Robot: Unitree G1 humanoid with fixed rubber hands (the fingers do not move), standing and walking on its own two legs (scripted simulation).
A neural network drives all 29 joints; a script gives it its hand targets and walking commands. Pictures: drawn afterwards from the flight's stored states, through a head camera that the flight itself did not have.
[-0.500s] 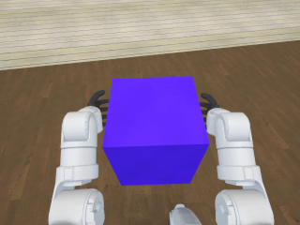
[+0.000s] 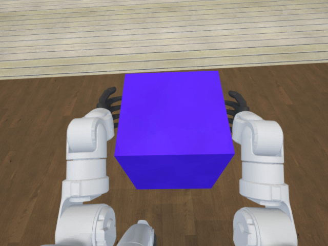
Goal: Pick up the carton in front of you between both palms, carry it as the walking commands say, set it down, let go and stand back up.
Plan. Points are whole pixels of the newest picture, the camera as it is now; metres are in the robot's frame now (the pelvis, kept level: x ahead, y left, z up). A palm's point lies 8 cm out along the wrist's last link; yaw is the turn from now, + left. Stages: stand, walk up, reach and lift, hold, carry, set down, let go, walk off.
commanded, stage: carry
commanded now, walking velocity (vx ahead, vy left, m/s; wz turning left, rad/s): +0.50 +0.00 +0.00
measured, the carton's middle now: (172, 137) +0.37 +0.02 +0.04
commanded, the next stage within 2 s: none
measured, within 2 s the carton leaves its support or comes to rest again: neither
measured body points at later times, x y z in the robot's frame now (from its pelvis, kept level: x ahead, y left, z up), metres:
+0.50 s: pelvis +0.30 +0.03 -0.03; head +0.34 +0.05 +0.42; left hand +0.68 +0.16 +0.05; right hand +0.66 -0.14 +0.06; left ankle +0.22 +0.06 -0.76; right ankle +0.43 -0.13 -0.70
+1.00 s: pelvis +0.60 +0.01 -0.06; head +0.65 +0.01 +0.38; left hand +0.96 +0.20 +0.03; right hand +0.99 -0.10 +0.02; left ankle +0.70 +0.17 -0.75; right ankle +0.55 -0.04 -0.79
